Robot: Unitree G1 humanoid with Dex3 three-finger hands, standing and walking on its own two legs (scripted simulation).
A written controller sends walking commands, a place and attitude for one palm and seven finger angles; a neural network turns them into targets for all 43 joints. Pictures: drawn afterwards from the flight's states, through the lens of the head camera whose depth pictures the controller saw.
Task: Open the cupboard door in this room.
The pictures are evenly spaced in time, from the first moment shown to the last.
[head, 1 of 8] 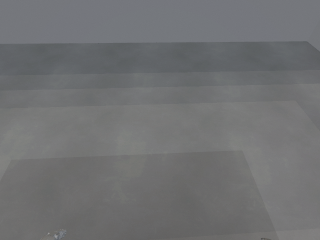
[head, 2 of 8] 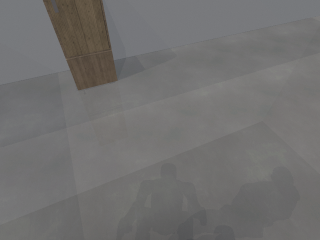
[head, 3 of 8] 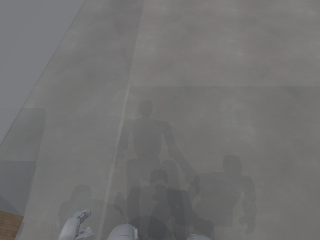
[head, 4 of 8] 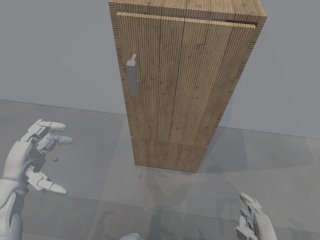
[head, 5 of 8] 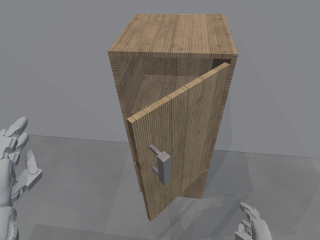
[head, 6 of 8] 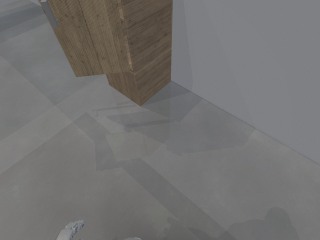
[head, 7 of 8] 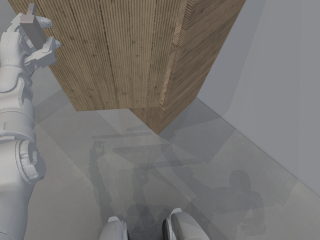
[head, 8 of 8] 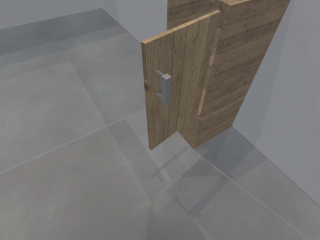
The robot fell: no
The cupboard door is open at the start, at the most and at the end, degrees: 0 99 99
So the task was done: yes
